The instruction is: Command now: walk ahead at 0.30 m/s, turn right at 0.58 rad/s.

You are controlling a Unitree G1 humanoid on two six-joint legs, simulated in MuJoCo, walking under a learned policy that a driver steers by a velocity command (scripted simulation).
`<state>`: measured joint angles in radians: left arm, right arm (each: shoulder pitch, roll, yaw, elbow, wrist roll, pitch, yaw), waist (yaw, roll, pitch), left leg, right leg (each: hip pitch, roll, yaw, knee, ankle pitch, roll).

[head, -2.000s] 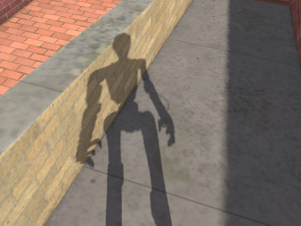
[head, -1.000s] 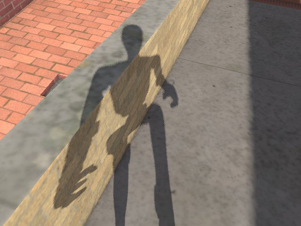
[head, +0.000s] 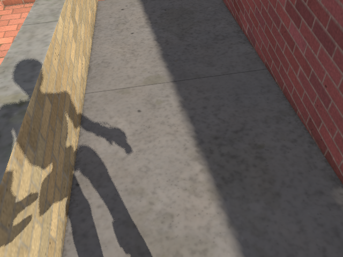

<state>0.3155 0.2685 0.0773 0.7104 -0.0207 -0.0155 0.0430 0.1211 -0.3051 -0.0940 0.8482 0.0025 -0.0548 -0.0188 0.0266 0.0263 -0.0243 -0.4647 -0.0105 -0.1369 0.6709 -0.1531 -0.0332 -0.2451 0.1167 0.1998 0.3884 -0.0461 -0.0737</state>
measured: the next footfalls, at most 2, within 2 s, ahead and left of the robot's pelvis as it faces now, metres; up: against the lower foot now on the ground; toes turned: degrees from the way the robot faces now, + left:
left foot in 0.18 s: +0.10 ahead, +0.15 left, -0.02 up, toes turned -12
right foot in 0.64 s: +0.40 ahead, -0.15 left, -0.05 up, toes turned -12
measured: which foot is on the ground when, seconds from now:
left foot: up 0.00-0.16, down 0.18-0.66, up 0.68-1.00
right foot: down 0.00-0.16, up 0.18-0.62, down 0.64-1.00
